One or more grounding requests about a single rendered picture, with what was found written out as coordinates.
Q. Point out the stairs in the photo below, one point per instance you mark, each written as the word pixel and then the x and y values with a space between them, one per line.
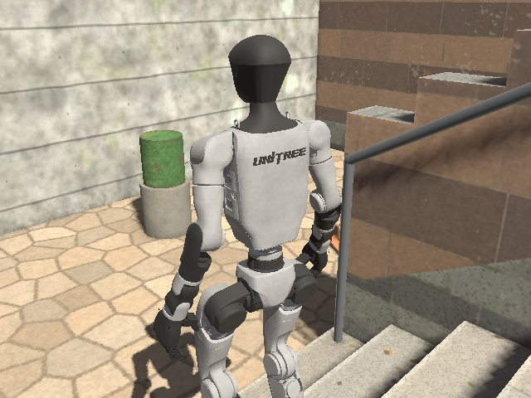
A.
pixel 471 362

